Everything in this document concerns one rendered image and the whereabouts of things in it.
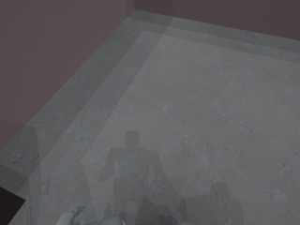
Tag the left robot hand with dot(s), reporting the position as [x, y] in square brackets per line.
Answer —
[67, 217]

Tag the left robot thigh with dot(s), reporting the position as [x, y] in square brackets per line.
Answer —
[116, 220]

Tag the cupboard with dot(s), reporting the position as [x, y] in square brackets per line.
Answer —
[10, 204]

